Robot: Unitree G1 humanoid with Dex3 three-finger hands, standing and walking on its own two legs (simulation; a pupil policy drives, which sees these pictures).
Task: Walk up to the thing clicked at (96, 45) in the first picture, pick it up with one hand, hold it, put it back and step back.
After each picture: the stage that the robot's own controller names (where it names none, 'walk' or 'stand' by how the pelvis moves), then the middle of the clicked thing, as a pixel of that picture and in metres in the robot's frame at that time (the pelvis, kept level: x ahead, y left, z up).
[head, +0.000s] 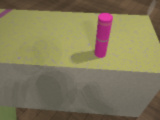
stand; (102, 37) +0.68 -0.08 -0.05
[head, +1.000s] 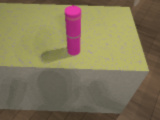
rise first; (73, 33) +0.62 +0.09 -0.02
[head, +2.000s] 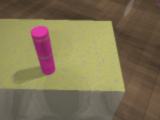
stand; (44, 53) +0.53 +0.20 -0.03
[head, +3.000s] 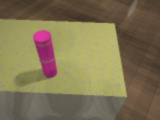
stand; (46, 56) +0.52 +0.19 -0.05
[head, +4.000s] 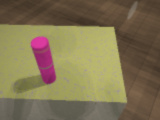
stand; (45, 62) +0.49 +0.20 -0.05
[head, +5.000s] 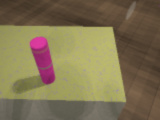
stand; (44, 63) +0.49 +0.20 -0.05
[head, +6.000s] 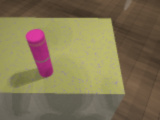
rise first; (41, 56) +0.50 +0.21 -0.05
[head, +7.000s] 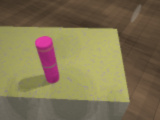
rise first; (48, 62) +0.50 +0.20 -0.05
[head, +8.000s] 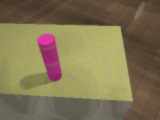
go down; (51, 60) +0.50 +0.19 -0.04
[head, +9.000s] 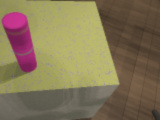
go down; (22, 47) +0.48 +0.19 +0.01
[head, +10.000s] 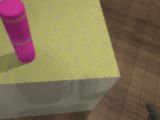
close in; (20, 36) +0.50 +0.19 +0.03
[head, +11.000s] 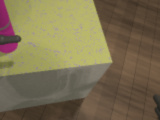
close; out of the picture +0.52 +0.20 +0.06
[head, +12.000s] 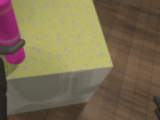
lift; (7, 33) +0.49 +0.19 +0.05
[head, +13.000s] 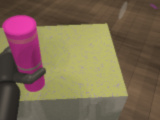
lift; (28, 60) +0.34 +0.17 +0.16
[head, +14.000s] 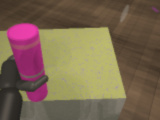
hold; (31, 68) +0.32 +0.17 +0.15
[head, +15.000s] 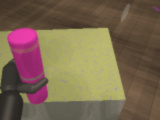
hold; (31, 71) +0.33 +0.17 +0.13
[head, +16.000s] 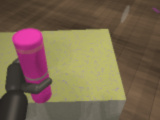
crouch; (36, 71) +0.33 +0.16 +0.13
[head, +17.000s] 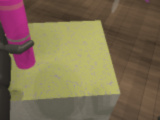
crouch; (18, 34) +0.45 +0.20 +0.16
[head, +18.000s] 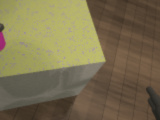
lower; out of the picture +0.53 +0.22 +0.05
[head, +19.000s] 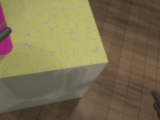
lower; out of the picture +0.52 +0.20 +0.06
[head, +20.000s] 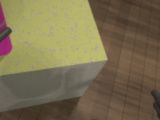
lower; out of the picture +0.52 +0.20 +0.06
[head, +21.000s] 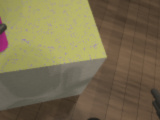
lower; out of the picture +0.53 +0.21 +0.07
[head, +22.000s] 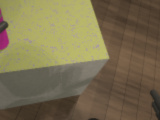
loosen; out of the picture +0.53 +0.21 +0.07
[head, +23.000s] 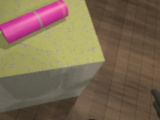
withdraw; (36, 20) +0.59 +0.07 -0.03
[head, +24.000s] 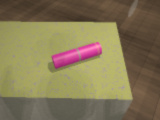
sink last; (77, 55) +0.59 +0.07 -0.09
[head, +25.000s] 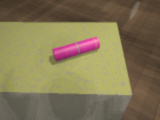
stand; (76, 48) +0.65 +0.08 -0.09
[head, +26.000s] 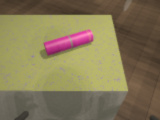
stand; (69, 42) +0.65 +0.10 -0.07
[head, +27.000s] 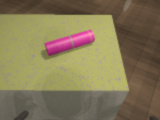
stand; (70, 42) +0.64 +0.09 -0.07
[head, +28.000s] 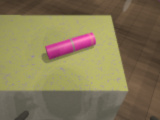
stand; (71, 45) +0.62 +0.09 -0.07
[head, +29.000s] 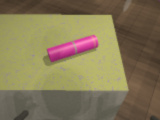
stand; (73, 48) +0.60 +0.08 -0.07
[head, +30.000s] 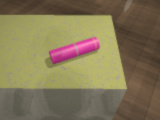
stand; (74, 50) +0.60 +0.07 -0.09
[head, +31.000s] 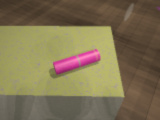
walk; (77, 61) +0.59 +0.06 -0.14
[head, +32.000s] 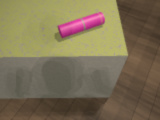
walk; (81, 24) +0.72 +0.04 -0.12
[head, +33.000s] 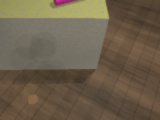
walk; out of the picture +1.02 +0.09 -0.12
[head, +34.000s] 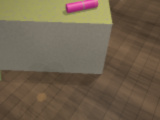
stand; (81, 5) +1.15 +0.05 -0.13
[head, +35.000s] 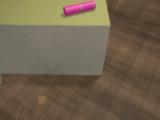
stand; (79, 8) +1.14 +0.05 -0.14
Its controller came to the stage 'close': yes
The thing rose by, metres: 0.20
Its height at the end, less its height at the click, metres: -0.09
